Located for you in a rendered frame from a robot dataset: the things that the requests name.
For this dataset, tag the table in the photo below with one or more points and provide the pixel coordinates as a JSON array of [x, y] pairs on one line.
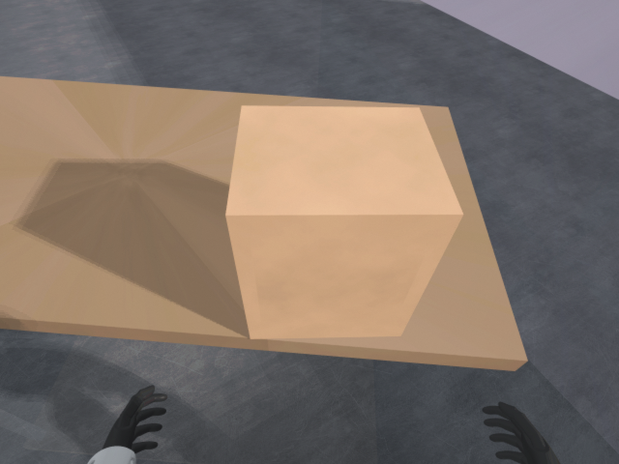
[[112, 224]]

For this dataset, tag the robot left hand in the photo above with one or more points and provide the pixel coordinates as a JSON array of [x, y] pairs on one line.
[[125, 429]]

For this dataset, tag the carton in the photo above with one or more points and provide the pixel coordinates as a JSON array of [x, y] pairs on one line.
[[338, 217]]

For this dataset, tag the robot right hand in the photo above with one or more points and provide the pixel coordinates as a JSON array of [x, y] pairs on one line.
[[533, 446]]

